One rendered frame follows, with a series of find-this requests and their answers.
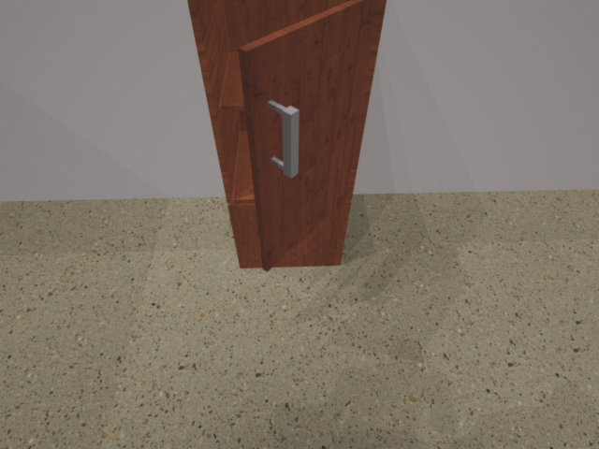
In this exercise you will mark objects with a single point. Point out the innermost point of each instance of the handle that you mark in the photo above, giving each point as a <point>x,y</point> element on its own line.
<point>291,125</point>

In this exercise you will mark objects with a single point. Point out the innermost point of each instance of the cupboard door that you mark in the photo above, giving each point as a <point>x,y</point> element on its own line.
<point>318,66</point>

